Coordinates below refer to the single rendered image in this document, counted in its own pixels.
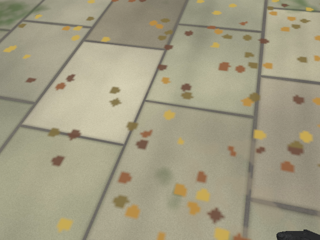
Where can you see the right robot hand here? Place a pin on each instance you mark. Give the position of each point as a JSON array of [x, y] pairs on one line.
[[297, 235]]

